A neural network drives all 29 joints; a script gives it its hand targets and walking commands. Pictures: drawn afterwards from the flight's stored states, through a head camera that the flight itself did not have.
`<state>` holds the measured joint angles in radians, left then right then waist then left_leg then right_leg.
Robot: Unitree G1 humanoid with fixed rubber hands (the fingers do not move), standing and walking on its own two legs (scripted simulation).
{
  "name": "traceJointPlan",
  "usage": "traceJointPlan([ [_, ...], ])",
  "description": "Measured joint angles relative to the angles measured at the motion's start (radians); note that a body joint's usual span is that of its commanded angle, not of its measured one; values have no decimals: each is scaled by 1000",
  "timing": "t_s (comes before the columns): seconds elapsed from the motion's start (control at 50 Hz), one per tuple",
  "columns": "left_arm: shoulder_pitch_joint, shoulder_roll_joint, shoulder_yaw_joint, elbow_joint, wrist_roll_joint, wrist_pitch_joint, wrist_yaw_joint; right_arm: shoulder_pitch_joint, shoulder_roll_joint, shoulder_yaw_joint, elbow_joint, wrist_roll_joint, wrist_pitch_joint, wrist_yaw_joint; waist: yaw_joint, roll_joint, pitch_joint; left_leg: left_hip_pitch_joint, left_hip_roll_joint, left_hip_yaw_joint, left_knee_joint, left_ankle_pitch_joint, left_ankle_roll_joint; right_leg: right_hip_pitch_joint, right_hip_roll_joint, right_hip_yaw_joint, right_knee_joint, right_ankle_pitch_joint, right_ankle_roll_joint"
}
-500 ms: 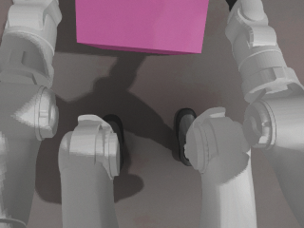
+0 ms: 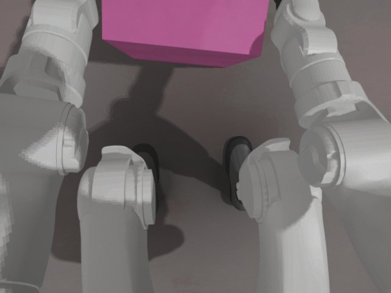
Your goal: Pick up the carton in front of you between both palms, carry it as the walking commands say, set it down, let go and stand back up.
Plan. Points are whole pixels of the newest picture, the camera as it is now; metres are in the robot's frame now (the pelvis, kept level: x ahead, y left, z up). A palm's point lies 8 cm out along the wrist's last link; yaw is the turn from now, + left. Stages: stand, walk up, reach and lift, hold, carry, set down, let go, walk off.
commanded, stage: reach and lift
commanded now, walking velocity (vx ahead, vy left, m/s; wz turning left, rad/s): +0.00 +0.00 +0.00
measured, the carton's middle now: out of the picture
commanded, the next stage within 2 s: none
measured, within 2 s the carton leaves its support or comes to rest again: leaves its support in 0.14 s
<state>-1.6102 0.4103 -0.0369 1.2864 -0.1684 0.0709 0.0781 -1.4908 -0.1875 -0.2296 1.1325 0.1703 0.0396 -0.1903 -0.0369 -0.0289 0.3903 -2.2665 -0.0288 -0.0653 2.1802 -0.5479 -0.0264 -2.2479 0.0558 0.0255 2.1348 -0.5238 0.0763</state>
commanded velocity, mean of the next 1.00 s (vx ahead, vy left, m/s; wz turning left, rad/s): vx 0.00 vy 0.00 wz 0.00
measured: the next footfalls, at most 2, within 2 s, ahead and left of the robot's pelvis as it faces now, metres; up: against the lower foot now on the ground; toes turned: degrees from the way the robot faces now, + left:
none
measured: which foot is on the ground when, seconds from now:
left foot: down 0.00-1.00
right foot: down 0.00-1.00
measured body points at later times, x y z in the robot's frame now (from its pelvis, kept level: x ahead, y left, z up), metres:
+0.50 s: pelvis +0.00 -0.01 +0.03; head +0.29 +0.03 +0.37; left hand +0.54 +0.18 -0.06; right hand +0.53 -0.12 -0.05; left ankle +0.11 +0.13 -0.34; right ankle +0.13 -0.14 -0.34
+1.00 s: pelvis +0.03 +0.00 +0.15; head +0.26 +0.02 +0.54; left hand +0.50 +0.18 +0.09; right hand +0.51 -0.12 +0.10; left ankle +0.11 +0.13 -0.34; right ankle +0.13 -0.14 -0.34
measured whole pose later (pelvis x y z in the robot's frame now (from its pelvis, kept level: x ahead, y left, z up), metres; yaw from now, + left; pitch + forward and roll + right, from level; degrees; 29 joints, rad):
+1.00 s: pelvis +0.03 +0.00 +0.15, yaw +4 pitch +41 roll -1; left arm -0.94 0.03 0.36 0.69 0.18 0.39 0.04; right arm -0.88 0.08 -0.48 0.58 -0.17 0.36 -0.08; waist -0.02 -0.01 -0.21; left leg -1.87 -0.11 -0.10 1.66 -0.50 -0.05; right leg -1.86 0.11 0.10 1.65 -0.51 0.08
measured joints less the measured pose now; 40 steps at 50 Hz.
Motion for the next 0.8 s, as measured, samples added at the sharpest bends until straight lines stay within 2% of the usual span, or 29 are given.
traceJointPlan([
  [0.08, -2, -26, 60, -6, 74, 48, -17, 8, 11, -84, -29, -92, 55, 32, -2, 18, -17, -6, -10, 2, 21, -12, 3, -1, 1, 6, 22, -20, 7],
  [0.14, 46, -55, 98, -54, 106, 78, -25, 46, 7, -105, -71, -126, 96, 52, 1, 20, -49, -17, -13, 5, 38, -27, 6, -11, 5, 11, 40, -36, 12],
  [0.22, 137, -85, 113, -140, 97, 97, -6, 113, 23, -111, -150, -114, 130, 52, -6, 2, -100, -28, -15, 6, 49, -42, 2, -27, 19, 21, 53, -48, 18],
  [0.28, 206, -105, 104, -226, 79, 120, 32, 182, 59, -115, -237, -77, 139, 16, -13, -16, -145, -30, -23, 2, 43, -42, -8, -32, 38, 31, 51, -49, 26],
  [0.36, 277, -135, 123, -330, 91, 172, 35, 289, 105, -152, -345, -69, 150, 17, -5, -26, -227, -22, -43, -9, 11, -29, -29, -26, 49, 38, 26, -43, 30],
  [0.42, 314, -166, 171, -359, 134, 208, 21, 342, 134, -183, -385, -113, 177, 28, 10, -21, -296, 1, -55, -17, -29, -16, -39, -4, 47, 37, -9, -34, 26],
  [0.5, 356, -207, 260, -364, 210, 247, -3, 365, 170, -240, -391, -213, 228, 54, 22, -1, -386, 42, -71, -26, -108, 10, -44, 41, 39, 34, -83, -18, 15],
  [0.64, 391, -269, 407, -362, 347, 281, -42, 369, 226, -357, -399, -381, 288, 103, 3, 30, -484, 126, -89, -39, -259, 51, -39, 132, 45, 39, -230, 11, 7],
  [0.72, 419, -308, 454, -393, 402, 284, -53, 396, 236, -373, -431, -409, 301, 125, -2, 32, -514, 173, -85, -36, -332, 62, -35, 176, 55, 51, -305, 27, 13],
  [0.8, 469, -339, 460, -445, 415, 287, -53, 441, 238, -349, -467, -399, 306, 132, 4, 27, -541, 218, -76, -27, -393, 64, -30, 216, 63, 68, -364, 35, 17],
])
